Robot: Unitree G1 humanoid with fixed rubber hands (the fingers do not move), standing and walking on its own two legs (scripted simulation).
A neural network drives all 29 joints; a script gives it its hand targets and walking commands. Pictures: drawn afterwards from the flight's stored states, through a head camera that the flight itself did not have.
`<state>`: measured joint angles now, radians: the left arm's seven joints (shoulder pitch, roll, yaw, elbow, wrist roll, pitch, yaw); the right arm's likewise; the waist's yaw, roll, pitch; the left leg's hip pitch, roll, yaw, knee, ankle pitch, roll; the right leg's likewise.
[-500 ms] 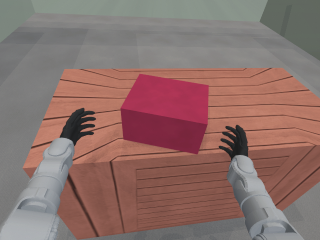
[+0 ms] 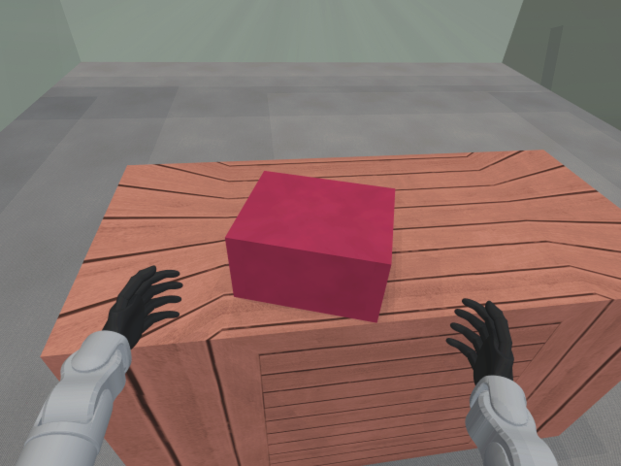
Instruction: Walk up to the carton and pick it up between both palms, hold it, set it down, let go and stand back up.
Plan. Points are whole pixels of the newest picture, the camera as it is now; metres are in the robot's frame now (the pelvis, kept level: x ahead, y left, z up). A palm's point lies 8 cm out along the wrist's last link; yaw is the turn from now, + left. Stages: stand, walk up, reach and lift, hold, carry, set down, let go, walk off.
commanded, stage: set down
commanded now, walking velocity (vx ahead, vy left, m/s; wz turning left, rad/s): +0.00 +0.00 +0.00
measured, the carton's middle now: (316, 241) +0.53 -0.03 +0.01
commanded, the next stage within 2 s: none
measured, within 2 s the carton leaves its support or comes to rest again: neither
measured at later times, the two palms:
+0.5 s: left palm (121, 367) +0.26 +0.23 +0.06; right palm (498, 397) +0.19 -0.21 +0.06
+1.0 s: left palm (122, 390) +0.25 +0.24 +0.03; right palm (494, 398) +0.19 -0.21 +0.05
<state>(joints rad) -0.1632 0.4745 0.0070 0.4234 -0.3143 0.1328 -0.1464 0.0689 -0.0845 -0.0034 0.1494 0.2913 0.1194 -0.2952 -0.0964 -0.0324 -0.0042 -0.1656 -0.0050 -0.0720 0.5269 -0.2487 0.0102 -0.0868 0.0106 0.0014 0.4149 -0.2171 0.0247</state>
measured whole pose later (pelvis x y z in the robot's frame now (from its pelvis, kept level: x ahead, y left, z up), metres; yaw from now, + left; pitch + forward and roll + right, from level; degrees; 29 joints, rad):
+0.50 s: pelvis +0.01 -0.01 +0.00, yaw +0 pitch -8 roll -1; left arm 0.10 0.47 0.04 0.13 -0.31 0.21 -0.17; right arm 0.31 -0.08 0.02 -0.18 0.26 0.31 -0.27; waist -0.06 -0.03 0.05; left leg -0.10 -0.01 -0.07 0.47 -0.24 0.01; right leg -0.03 0.01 0.00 0.39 -0.22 0.01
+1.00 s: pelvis +0.02 -0.01 +0.00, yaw +0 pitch -7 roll -1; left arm 0.21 0.42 0.07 0.08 -0.28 0.17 -0.16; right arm 0.41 -0.08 0.03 -0.22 0.22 0.22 -0.22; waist -0.04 -0.03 0.10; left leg -0.08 -0.01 -0.07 0.44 -0.24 0.00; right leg -0.02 0.01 0.00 0.37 -0.24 0.01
